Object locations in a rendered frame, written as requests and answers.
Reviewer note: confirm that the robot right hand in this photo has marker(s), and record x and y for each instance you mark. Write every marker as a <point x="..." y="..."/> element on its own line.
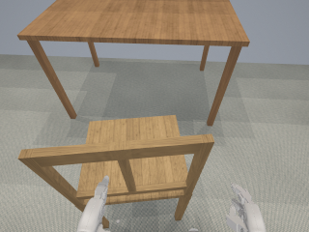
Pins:
<point x="250" y="218"/>

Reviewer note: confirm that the chair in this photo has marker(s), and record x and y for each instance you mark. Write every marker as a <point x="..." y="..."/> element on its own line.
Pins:
<point x="143" y="158"/>

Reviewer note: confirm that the robot left hand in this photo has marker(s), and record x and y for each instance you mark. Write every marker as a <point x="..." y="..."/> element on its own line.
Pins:
<point x="95" y="209"/>

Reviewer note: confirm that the table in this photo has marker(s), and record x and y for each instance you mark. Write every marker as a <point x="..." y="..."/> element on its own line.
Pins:
<point x="179" y="22"/>

